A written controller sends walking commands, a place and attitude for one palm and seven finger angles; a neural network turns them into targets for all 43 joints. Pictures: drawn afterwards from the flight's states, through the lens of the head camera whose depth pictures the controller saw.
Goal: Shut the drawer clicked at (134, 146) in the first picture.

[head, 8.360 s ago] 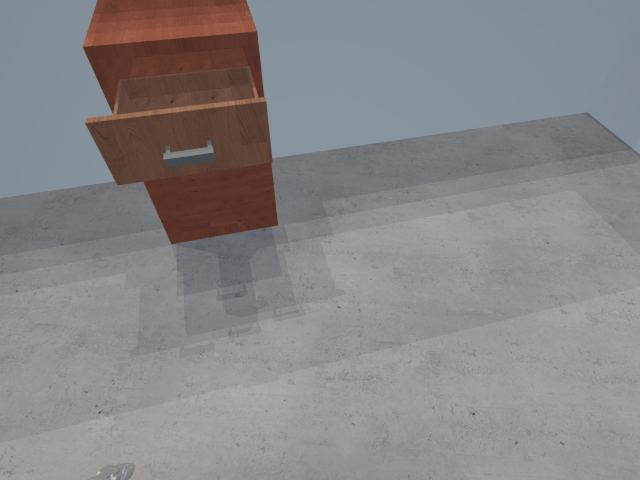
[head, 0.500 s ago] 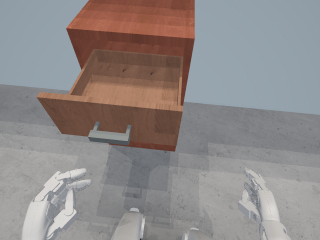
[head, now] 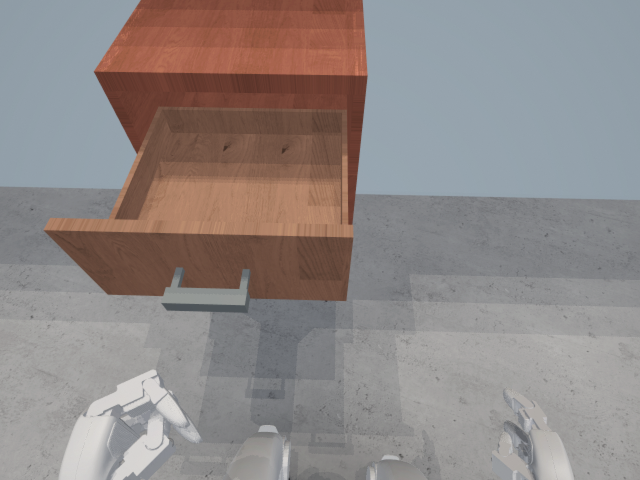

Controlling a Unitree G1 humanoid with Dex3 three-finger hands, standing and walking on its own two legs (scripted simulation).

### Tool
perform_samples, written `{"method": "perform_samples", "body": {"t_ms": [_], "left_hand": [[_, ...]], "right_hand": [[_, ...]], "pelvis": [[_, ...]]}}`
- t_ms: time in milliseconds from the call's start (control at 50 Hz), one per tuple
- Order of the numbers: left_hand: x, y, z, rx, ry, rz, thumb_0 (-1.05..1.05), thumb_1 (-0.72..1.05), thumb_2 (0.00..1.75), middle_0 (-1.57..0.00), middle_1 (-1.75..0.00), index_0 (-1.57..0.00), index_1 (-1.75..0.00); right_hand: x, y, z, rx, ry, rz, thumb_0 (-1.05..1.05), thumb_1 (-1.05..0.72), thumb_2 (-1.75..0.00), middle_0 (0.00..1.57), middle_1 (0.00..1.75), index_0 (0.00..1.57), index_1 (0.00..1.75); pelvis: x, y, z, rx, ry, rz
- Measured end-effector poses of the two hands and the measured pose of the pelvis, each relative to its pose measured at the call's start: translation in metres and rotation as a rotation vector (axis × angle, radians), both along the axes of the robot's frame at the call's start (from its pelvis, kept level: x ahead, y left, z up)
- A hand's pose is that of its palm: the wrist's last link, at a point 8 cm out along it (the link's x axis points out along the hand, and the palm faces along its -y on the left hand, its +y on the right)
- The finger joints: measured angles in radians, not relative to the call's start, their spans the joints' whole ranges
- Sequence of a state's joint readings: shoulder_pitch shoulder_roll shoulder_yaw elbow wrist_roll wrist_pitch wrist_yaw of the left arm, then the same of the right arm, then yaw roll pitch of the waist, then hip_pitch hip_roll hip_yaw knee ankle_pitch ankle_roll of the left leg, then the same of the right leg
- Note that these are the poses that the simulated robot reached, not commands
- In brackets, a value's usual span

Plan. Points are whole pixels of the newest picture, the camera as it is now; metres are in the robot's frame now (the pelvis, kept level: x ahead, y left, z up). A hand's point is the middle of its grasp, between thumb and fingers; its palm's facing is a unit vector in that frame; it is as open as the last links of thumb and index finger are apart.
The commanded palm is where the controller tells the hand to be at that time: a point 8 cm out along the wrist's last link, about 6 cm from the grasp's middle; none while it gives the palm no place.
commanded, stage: raise the hand and make a fist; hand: left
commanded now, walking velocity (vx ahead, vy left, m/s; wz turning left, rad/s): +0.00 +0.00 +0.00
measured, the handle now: (209, 287) +0.37 +0.18 -0.02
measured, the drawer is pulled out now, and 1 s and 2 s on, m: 0.29 0.29 0.29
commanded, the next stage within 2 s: bring the fist close to the handle in 0.88 s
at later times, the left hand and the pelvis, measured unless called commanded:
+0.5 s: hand (173, 436) +0.16 +0.15 +0.08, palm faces +0.03 -1.00 +0.02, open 3.3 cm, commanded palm +0.13 +0.19 +0.08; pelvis -0.01 +0.03 +0.00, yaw +0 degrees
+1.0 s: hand (200, 431) +0.17 +0.12 +0.08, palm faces +0.00 -1.00 +0.00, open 3.3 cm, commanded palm +0.14 +0.19 +0.08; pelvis +0.01 +0.01 +0.00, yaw +0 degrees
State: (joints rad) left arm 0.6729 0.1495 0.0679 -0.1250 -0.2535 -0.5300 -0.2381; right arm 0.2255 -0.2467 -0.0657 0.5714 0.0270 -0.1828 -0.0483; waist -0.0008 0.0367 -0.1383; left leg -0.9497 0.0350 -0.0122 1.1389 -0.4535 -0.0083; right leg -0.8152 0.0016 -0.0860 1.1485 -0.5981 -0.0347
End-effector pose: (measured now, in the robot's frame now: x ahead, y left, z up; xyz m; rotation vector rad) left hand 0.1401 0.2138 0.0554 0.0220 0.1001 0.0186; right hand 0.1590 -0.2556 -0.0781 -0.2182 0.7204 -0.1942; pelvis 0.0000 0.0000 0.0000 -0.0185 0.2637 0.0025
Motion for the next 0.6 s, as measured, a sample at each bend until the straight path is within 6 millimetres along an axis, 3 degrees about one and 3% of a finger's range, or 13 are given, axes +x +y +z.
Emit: {"method": "perform_samples", "body": {"t_ms": [80,160,240,320,420,520,600], "left_hand": [[0.006,-0.008,-0.005,-0.034,-0.015,-0.052,0.01,0.9,0.9,-1.13,-1.3,-1.13,-1.3],[0.015,-0.006,0.014,-0.041,-0.097,-0.018,0.02,0.9,0.9,-1.21,-1.39,-1.21,-1.39],[0.015,-0.01,0.027,-0.057,-0.109,0.006,0.02,0.9,0.9,-1.29,-1.47,-1.29,-1.47],[0.008,-0.022,0.021,-0.071,-0.027,-0.033,0.01,0.91,0.9,-1.34,-1.54,-1.35,-1.53],[0.001,-0.023,0.016,-0.059,0.008,-0.034,0.01,0.9,0.9,-1.38,-1.57,-1.38,-1.57],[0.002,-0.014,0.031,-0.045,-0.088,0.02,0.02,0.9,0.9,-1.39,-1.59,-1.4,-1.59],[0.006,-0.021,0.034,-0.046,-0.104,-0.001,0.01,0.9,0.9,-1.4,-1.59,-1.4,-1.59]], "right_hand": [[0.023,0.017,0.008,-0.003,-0.079,0.036,0.02,-0.91,-0.9,0.2,0.3,0.2,0.3],[0.039,0.041,0.019,0.036,-0.14,0.072,0.02,-0.91,-0.9,0.2,0.3,0.2,0.3],[0.046,0.065,0.032,0.086,-0.17,0.107,0.02,-0.91,-0.9,0.2,0.3,0.2,0.3],[0.045,0.08,0.041,0.105,-0.175,0.139,0.02,-0.9,-0.9,0.2,0.3,0.21,0.3],[0.037,0.082,0.041,0.089,-0.151,0.156,0.02,-0.9,-0.9,0.2,0.3,0.21,0.3],[0.023,0.074,0.031,0.075,-0.108,0.153,0.02,-0.9,-0.9,0.2,0.3,0.21,0.3],[0.013,0.066,0.024,0.075,-0.074,0.129,0.02,-0.9,-0.9,0.2,0.3,0.21,0.3]], "pelvis": [[-0.003,0.008,-0.005,-0.009,0.009,-0.002],[-0.003,0.014,-0.004,-0.017,-0.004,0.0],[-0.001,0.02,0.001,-0.022,-0.025,0.002],[-0.002,0.024,0.005,-0.024,-0.041,0.005],[-0.005,0.025,0.004,-0.026,-0.043,0.002],[-0.006,0.026,0.0,-0.031,-0.04,0.004],[-0.006,0.025,-0.001,-0.031,-0.039,0.004]]}}
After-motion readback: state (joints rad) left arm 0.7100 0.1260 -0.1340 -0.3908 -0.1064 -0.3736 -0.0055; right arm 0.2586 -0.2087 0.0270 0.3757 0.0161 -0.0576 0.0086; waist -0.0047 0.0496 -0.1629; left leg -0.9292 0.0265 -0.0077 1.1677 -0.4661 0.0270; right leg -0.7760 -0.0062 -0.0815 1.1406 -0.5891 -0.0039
